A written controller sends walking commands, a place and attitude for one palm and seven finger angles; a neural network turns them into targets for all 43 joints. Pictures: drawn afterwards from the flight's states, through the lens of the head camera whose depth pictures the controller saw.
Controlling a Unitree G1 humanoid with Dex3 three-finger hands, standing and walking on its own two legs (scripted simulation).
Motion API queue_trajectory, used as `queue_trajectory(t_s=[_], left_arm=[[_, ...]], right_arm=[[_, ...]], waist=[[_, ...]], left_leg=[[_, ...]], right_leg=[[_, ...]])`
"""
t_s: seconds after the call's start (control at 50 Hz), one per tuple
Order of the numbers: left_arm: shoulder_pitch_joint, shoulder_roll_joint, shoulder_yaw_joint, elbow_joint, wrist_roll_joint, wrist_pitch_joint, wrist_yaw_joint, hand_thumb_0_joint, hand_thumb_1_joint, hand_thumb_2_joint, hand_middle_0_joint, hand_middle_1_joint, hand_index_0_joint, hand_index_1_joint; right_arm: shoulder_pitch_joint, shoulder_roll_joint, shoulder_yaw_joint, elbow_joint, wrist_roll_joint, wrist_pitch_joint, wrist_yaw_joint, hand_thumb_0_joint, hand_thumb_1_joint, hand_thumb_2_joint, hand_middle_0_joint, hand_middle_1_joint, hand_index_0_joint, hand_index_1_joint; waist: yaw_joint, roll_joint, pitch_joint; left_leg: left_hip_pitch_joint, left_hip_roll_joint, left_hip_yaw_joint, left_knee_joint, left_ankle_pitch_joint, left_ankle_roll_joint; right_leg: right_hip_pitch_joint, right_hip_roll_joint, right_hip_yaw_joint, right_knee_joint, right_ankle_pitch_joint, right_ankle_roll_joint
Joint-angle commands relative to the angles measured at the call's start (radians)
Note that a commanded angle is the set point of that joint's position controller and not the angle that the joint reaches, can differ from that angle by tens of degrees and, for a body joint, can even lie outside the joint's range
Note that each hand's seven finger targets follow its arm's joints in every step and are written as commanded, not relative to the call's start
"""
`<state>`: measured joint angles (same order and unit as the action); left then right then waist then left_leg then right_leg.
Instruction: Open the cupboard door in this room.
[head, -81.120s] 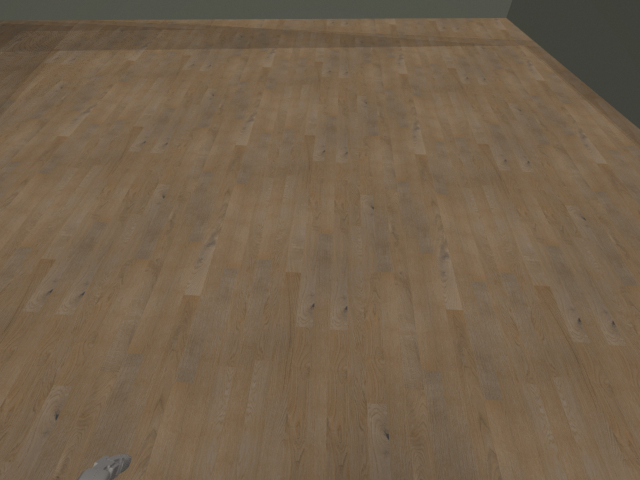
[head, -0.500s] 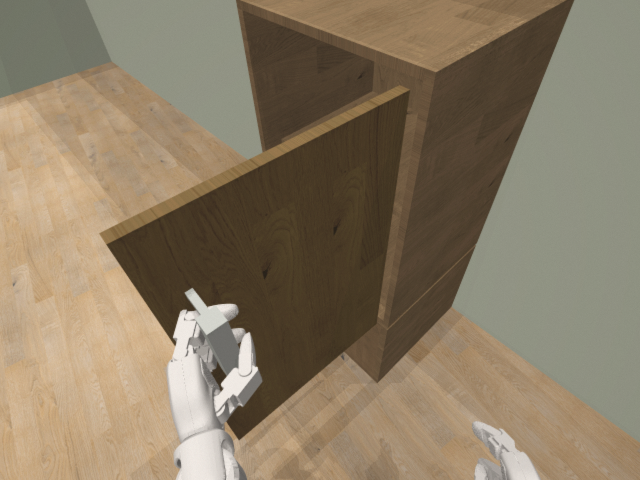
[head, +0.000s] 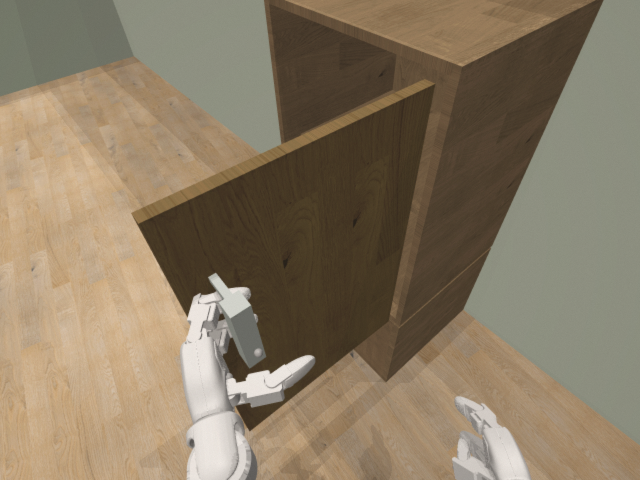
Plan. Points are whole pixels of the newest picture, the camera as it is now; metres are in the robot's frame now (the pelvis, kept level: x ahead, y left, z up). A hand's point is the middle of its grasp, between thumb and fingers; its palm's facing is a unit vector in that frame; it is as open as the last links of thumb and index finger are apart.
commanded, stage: open thumb and fingers to let go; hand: left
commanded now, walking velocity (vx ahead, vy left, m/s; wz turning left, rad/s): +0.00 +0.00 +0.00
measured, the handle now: (235, 319) +0.29 +0.12 +0.07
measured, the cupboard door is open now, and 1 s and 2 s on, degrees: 88 91 91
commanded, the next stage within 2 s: slide the hand sideways off the handle in 0.36 s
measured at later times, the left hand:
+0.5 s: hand (261, 359) +0.24 +0.08 +0.07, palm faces +0.26 -0.97 -0.01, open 15.2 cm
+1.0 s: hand (232, 412) +0.19 +0.10 +0.07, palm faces -0.10 -1.00 +0.00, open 16.2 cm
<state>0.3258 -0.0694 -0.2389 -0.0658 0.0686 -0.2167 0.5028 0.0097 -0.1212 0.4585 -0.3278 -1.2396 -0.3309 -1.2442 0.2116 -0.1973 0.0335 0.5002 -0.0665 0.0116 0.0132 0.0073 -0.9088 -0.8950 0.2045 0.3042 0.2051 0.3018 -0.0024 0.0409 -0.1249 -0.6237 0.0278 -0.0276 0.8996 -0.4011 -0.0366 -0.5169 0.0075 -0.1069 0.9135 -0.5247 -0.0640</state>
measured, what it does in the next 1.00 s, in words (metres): stands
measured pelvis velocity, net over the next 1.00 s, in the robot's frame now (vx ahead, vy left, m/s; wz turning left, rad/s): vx -0.01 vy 0.03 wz -0.04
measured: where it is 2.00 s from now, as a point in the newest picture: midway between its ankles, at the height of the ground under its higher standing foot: outside the picture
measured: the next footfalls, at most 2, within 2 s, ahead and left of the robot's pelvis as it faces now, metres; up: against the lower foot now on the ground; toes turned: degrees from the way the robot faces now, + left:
none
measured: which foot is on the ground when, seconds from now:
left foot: down 0.00-1.00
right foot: down 0.00-1.00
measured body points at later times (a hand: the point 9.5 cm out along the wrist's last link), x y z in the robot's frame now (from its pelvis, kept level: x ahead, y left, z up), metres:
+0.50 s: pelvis -0.01 +0.01 +0.00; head -0.01 +0.00 +0.45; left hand +0.22 +0.13 +0.07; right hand +0.17 -0.20 -0.08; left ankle +0.03 +0.15 -0.69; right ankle -0.03 -0.07 -0.69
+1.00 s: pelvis -0.01 +0.03 -0.01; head +0.01 +0.02 +0.44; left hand +0.19 +0.16 +0.07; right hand +0.15 -0.20 -0.08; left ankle +0.03 +0.15 -0.69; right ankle -0.03 -0.07 -0.69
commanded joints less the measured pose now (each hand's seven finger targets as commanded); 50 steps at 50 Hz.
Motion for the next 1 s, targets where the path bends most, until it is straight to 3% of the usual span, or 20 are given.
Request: queue_trajectory(t_s=[0.0, 0.08, 0.22, 0.32, 0.44, 0.46, 0.48, 0.5, 0.54, 0.58, 0.6, 0.64, 0.7, 0.74, 0.8, 0.88, 0.98], left_arm=[[-0.165, -0.047, -0.007, -0.22, 0.015, -0.062, 0.004, 0.0, -0.5, 0.3, -0.283, -1.1, -0.283, -1.1], [-0.132, -0.062, -0.021, -0.222, 0.018, -0.049, 0.009, 0.0, -0.5, 0.3, -0.25, -0.9, -0.25, -0.9], [-0.148, -0.078, -0.029, -0.217, 0.018, -0.037, 0.027, 0.0, -0.5, 0.3, -0.192, -0.55, -0.192, -0.55], [-0.129, -0.092, -0.036, -0.228, 0.02, -0.026, 0.036, 0.0, -0.5, 0.3, -0.15, -0.3, -0.15, -0.3], [-0.143, -0.086, -0.014, -0.226, 0.007, -0.009, 0.046, 0.0, -0.5, 0.3, -0.15, -0.3, -0.15, -0.3], [-0.144, 0.047, -0.19, -0.231, 0.089, -0.066, -0.158, 0.0, -0.5, 0.3, -0.15, -0.3, -0.15, -0.3], [-0.158, 0.142, -0.075, -0.308, 0.047, -0.109, -0.269, 0.0, -0.5, 0.3, -0.15, -0.3, -0.15, -0.3], [-0.159, 0.165, -0.075, -0.322, 0.032, -0.132, -0.34, 0.0, -0.5, 0.3, -0.15, -0.3, -0.15, -0.3], [-0.135, 0.151, -0.096, -0.349, -0.025, -0.164, -0.465, 0.0, -0.5, 0.3, -0.15, -0.3, -0.15, -0.3], [-0.046, 0.116, -0.078, -0.352, -0.118, -0.163, -0.538, 0.0, -0.5, 0.3, -0.15, -0.3, -0.15, -0.3], [-0.04, 0.088, -0.077, -0.358, -0.161, -0.154, -0.547, 0.0, -0.5, 0.3, -0.15, -0.3, -0.15, -0.3], [0.0, 0.106, 0.001, -0.334, -0.206, -0.134, -0.527, 0.0, -0.5, 0.3, -0.15, -0.3, -0.15, -0.3], [0.009, 0.118, 0.03, -0.321, -0.172, -0.129, -0.459, 0.0, -0.5, 0.3, -0.15, -0.3, -0.15, -0.3], [0.03, 0.146, 0.049, -0.341, -0.133, -0.138, -0.426, 0.0, -0.5, 0.3, -0.15, -0.3, -0.15, -0.3], [0.113, 0.166, 0.049, -0.374, -0.1, -0.149, -0.421, 0.0, -0.5, 0.3, -0.15, -0.3, -0.15, -0.3], [0.177, 0.185, 0.059, -0.43, -0.114, -0.143, -0.436, 0.0, -0.5, 0.3, -0.15, -0.3, -0.15, -0.3], [0.212, 0.207, 0.095, -0.46, -0.15, -0.146, -0.454, 0.0, -0.5, 0.3, -0.15, -0.3, -0.15, -0.3]], right_arm=[[-0.106, -0.082, -0.041, -0.154, 0.003, -0.054, -0.014, 0.0, -0.9, -0.9, 0.2, 0.3, 0.2, 0.3], [-0.107, -0.08, -0.041, -0.16, 0.006, -0.052, -0.011, 0.0, -0.9, -0.9, 0.2, 0.3, 0.2, 0.3], [-0.114, -0.08, -0.04, -0.165, 0.002, -0.059, -0.011, 0.0, -0.9, -0.9, 0.2, 0.3, 0.2, 0.3], [-0.117, -0.077, -0.039, -0.166, 0.003, -0.063, -0.005, 0.0, -0.9, -0.9, 0.2, 0.3, 0.2, 0.3], [-0.129, -0.072, -0.035, -0.162, 0.002, -0.062, -0.004, 0.0, -0.9, -0.9, 0.2, 0.3, 0.2, 0.3], [-0.073, -0.119, -0.032, -0.135, 0.014, -0.067, 0.009, 0.0, -0.9, -0.9, 0.2, 0.3, 0.2, 0.3], [-0.064, -0.114, -0.047, -0.16, 0.023, -0.063, 0.003, 0.0, -0.9, -0.9, 0.2, 0.3, 0.2, 0.3], [-0.063, -0.115, -0.042, -0.167, 0.025, -0.06, -0.004, 0.0, -0.9, -0.9, 0.2, 0.3, 0.2, 0.3], [-0.051, -0.107, -0.041, -0.185, 0.036, -0.078, -0.008, 0.0, -0.9, -0.9, 0.2, 0.3, 0.2, 0.3], [-0.049, -0.1, -0.037, -0.215, 0.054, -0.094, -0.013, 0.0, -0.9, -0.9, 0.2, 0.3, 0.2, 0.3], [-0.058, -0.099, -0.033, -0.227, 0.061, -0.102, -0.016, 0.0, -0.9, -0.9, 0.2, 0.3, 0.2, 0.3], [-0.061, -0.108, -0.035, -0.235, 0.067, -0.112, -0.025, 0.0, -0.9, -0.9, 0.2, 0.3, 0.2, 0.3], [-0.062, -0.114, -0.038, -0.243, 0.062, -0.118, -0.021, 0.0, -0.9, -0.9, 0.2, 0.3, 0.2, 0.3], [-0.047, -0.116, -0.044, -0.248, 0.053, -0.12, -0.013, 0.0, -0.9, -0.9, 0.2, 0.3, 0.2, 0.3], [-0.033, -0.112, -0.047, -0.263, 0.053, -0.112, 0.0, 0.0, -0.9, -0.9, 0.2, 0.3, 0.2, 0.3], [-0.029, -0.112, -0.047, -0.286, 0.058, -0.102, 0.002, 0.0, -0.9, -0.9, 0.2, 0.3, 0.2, 0.3], [-0.023, -0.115, -0.046, -0.293, 0.062, -0.105, -0.01, 0.0, -0.9, -0.9, 0.2, 0.3, 0.2, 0.3]], waist=[[-0.013, -0.117, -0.139], [-0.004, -0.081, -0.146], [-0.003, -0.106, -0.126], [0.008, -0.09, -0.129], [0.012, -0.104, -0.118], [-0.084, -0.145, -0.014], [-0.035, -0.067, -0.111], [-0.028, -0.041, -0.152], [-0.04, -0.021, -0.163], [-0.029, -0.043, -0.151], [-0.027, -0.059, -0.134], [-0.017, -0.126, -0.094], [-0.014, -0.118, -0.054], [-0.008, -0.118, -0.083], [0.004, -0.053, -0.117], [0.006, -0.014, -0.125], [-0.001, -0.054, -0.095]], left_leg=[[0.124, -0.041, 0.005, -0.053, 0.16, 0.062], [0.13, -0.039, 0.008, -0.062, 0.174, 0.062], [0.13, -0.036, 0.004, -0.066, 0.15, 0.062], [0.134, -0.035, 0.003, -0.071, 0.157, 0.059], [0.137, -0.038, 0.004, -0.069, 0.147, 0.057], [0.107, -0.042, 0.002, -0.062, 0.157, 0.075], [0.109, -0.039, 0.011, -0.062, 0.167, 0.076], [0.123, -0.041, 0.012, -0.058, 0.191, 0.08], [0.144, -0.04, 0.012, -0.054, 0.195, 0.079], [0.147, -0.035, 0.011, -0.063, 0.178, 0.075], [0.139, -0.037, 0.009, -0.069, 0.148, 0.073], [0.111, -0.036, 0.005, -0.076, 0.09, 0.066], [0.089, -0.036, 0.001, -0.074, 0.061, 0.065], [0.078, -0.035, -0.001, -0.065, 0.067, 0.067], [0.075, -0.035, 0.01, -0.051, 0.103, 0.066], [0.071, -0.032, 0.015, -0.047, 0.106, 0.066], [0.042, -0.032, 0.009, -0.035, 0.079, 0.066]], right_leg=[[-0.004, -0.037, 0.114, -0.204, 0.362, 0.063], [-0.003, -0.025, 0.093, -0.188, 0.355, 0.051], [-0.025, -0.017, 0.08, -0.198, 0.283, 0.046], [-0.021, -0.009, 0.067, -0.187, 0.277, 0.039], [-0.024, -0.008, 0.071, -0.204, 0.25, 0.041], [-0.086, -0.018, 0.115, -0.187, 0.334, 0.053], [-0.036, -0.021, 0.122, -0.16, 0.371, 0.044], [-0.008, -0.025, 0.131, -0.145, 0.416, 0.041], [-0.008, -0.027, 0.118, -0.137, 0.431, 0.044], [-0.004, -0.014, 0.098, -0.143, 0.396, 0.042], [-0.013, -0.01, 0.09, -0.157, 0.353, 0.046], [-0.036, -0.003, 0.081, -0.182, 0.25, 0.053], [-0.089, -0.001, 0.07, -0.161, 0.185, 0.049], [-0.095, -0.001, 0.068, -0.134, 0.186, 0.045], [-0.086, -0.001, 0.071, -0.103, 0.231, 0.037], [-0.081, 0.003, 0.072, -0.097, 0.243, 0.036], [-0.095, 0.01, 0.073, -0.103, 0.211, 0.041]])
